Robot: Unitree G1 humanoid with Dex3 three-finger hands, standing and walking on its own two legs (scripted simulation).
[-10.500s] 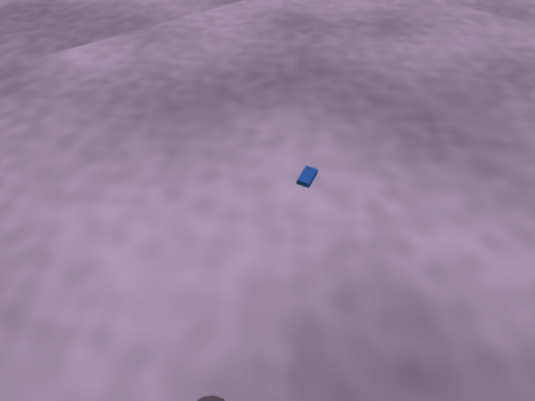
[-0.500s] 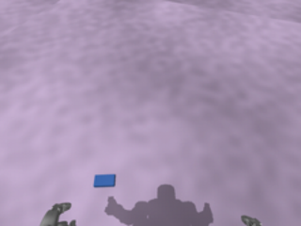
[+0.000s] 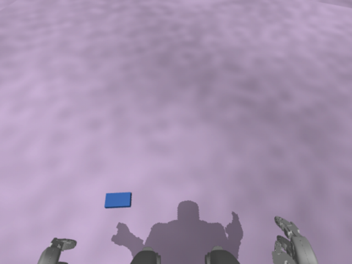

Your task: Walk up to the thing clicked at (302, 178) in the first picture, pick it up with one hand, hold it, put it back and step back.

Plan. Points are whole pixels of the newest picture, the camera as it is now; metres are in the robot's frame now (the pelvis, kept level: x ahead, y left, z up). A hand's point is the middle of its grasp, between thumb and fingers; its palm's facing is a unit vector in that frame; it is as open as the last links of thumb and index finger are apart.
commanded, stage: rise first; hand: left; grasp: from above
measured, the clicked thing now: (118, 200) +0.45 +0.31 -0.69
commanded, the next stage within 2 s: none
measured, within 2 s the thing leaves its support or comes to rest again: neither
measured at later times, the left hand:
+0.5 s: hand out of the picture +0.14 +0.29 -0.22, palm faces -0.28 -0.76 -0.59, open 13.7 cm
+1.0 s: hand (88, 224) +0.29 +0.34 -0.41, palm faces -0.49 -0.26 -0.83, open 13.9 cm
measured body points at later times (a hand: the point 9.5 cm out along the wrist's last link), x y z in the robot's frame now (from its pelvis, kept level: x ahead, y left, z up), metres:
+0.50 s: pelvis -0.03 -0.01 -0.09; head +0.11 +0.01 +0.34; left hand +0.16 +0.33 -0.19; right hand +0.17 -0.26 -0.18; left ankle +0.00 +0.11 -0.67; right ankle +0.01 -0.14 -0.67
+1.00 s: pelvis -0.09 -0.01 -0.29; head +0.14 +0.02 +0.09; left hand +0.31 +0.35 -0.36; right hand +0.03 -0.28 -0.43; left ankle +0.00 +0.11 -0.67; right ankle +0.01 -0.14 -0.67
